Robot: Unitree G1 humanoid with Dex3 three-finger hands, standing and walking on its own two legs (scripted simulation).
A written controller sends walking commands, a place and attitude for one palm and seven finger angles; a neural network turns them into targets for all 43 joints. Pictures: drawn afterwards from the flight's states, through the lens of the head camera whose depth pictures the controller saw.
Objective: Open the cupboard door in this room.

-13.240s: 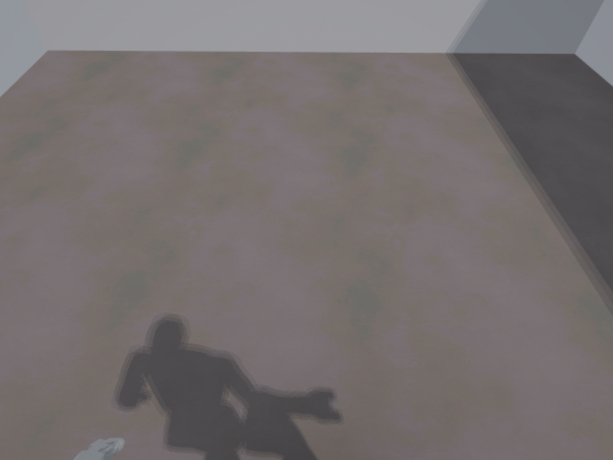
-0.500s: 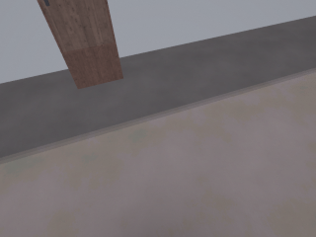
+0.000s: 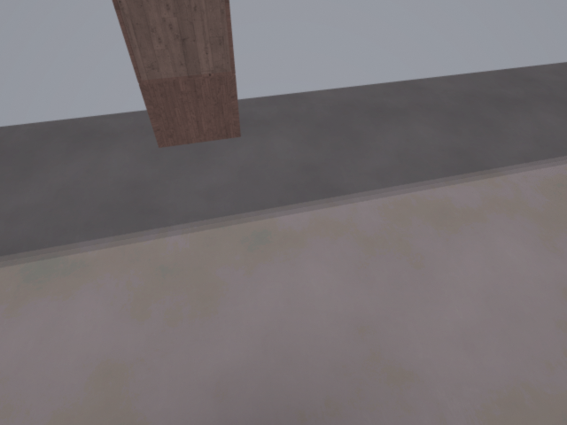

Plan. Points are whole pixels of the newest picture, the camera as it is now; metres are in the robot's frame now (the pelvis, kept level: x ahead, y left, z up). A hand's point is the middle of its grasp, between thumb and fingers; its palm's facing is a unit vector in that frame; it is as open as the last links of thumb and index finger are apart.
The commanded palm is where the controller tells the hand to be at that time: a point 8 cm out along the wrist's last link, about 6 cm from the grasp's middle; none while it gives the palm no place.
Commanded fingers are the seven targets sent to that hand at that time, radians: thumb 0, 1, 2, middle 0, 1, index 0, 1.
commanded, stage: turn or walk to find it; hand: left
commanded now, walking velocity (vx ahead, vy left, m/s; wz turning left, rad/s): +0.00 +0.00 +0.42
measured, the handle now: out of the picture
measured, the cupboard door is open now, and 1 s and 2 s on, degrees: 0 0 0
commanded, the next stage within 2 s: stand and wait in 1.08 s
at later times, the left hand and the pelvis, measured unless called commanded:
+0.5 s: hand out of the picture +0.02 +0.23 -0.18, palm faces +0.15 -0.96 -0.25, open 7.4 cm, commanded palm none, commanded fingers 0.00 0.90 0.90 -0.20 -0.30 -0.20 -0.30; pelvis -0.02 +0.02 -0.01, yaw +8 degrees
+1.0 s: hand out of the picture -0.07 +0.17 -0.16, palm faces +0.40 -0.88 -0.25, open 7.4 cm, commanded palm none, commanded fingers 0.00 0.90 0.90 -0.20 -0.30 -0.20 -0.30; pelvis -0.02 -0.02 +0.00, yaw +23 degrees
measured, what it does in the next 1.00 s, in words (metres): steps on the spot, turning left: right foot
